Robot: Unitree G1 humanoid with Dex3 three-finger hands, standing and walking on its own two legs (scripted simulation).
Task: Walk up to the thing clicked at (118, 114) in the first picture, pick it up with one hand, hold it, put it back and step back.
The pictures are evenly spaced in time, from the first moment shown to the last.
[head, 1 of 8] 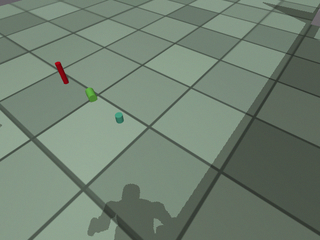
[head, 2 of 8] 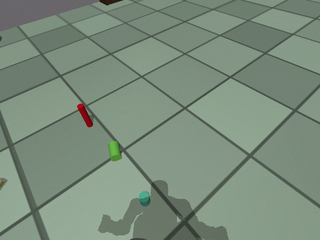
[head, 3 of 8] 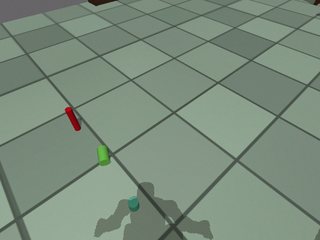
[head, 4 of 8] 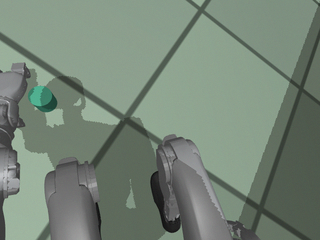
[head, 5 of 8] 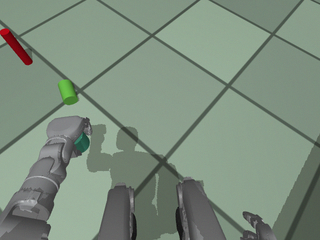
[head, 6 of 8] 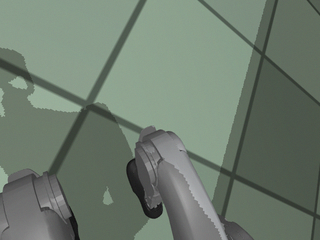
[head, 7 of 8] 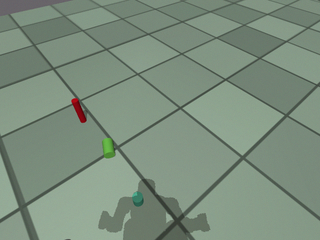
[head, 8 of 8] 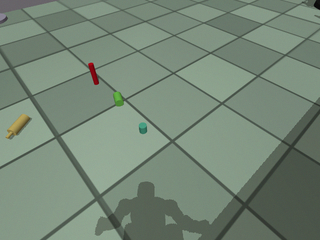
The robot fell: no
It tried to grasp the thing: yes
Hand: left
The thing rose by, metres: 0.67
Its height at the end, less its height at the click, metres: +0.00
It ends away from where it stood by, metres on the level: 0.01
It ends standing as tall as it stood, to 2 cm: yes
